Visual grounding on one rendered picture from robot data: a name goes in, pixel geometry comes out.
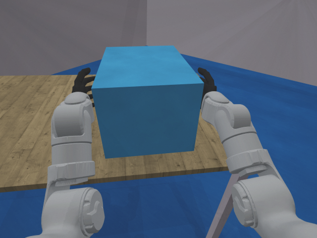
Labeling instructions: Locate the left robot hand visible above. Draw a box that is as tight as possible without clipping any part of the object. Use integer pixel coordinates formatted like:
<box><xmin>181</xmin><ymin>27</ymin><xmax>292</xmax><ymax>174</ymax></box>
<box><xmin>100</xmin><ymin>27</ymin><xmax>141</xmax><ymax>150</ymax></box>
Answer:
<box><xmin>72</xmin><ymin>67</ymin><xmax>95</xmax><ymax>107</ymax></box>

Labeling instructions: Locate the right robot upper arm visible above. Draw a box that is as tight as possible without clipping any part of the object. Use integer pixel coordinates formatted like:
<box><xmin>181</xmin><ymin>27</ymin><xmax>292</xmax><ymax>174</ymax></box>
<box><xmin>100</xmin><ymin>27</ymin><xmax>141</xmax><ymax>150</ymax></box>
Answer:
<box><xmin>231</xmin><ymin>175</ymin><xmax>317</xmax><ymax>238</ymax></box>

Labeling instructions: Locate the table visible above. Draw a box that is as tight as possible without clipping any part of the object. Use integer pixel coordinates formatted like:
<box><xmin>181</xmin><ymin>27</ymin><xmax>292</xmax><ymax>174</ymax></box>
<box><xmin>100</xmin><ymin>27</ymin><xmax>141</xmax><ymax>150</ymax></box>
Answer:
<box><xmin>0</xmin><ymin>74</ymin><xmax>248</xmax><ymax>238</ymax></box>

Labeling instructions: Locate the right robot forearm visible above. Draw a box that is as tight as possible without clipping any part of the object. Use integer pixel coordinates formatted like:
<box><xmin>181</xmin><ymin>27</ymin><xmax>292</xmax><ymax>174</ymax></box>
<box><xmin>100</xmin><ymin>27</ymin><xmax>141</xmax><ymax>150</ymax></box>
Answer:
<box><xmin>201</xmin><ymin>91</ymin><xmax>296</xmax><ymax>212</ymax></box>

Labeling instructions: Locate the right robot hand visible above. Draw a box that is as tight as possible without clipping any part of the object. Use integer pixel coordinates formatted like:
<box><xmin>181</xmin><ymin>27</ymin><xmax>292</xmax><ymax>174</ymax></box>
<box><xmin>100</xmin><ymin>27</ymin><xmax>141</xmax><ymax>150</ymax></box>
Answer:
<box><xmin>198</xmin><ymin>67</ymin><xmax>216</xmax><ymax>106</ymax></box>

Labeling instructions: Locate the left robot forearm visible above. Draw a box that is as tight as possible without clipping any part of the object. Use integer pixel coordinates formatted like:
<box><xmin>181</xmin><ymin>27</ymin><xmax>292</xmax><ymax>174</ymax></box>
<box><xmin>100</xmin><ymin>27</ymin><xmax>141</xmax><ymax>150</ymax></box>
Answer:
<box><xmin>41</xmin><ymin>92</ymin><xmax>95</xmax><ymax>229</ymax></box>

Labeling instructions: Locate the carton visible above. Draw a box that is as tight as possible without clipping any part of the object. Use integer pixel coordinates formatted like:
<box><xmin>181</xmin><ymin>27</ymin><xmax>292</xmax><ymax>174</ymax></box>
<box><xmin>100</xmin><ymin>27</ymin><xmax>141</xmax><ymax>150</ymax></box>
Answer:
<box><xmin>91</xmin><ymin>46</ymin><xmax>204</xmax><ymax>159</ymax></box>

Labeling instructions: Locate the left robot upper arm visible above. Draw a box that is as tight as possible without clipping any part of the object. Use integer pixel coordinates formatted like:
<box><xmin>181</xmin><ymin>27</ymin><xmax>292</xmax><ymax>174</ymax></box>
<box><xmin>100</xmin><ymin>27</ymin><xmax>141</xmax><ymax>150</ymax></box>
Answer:
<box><xmin>26</xmin><ymin>187</ymin><xmax>105</xmax><ymax>238</ymax></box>

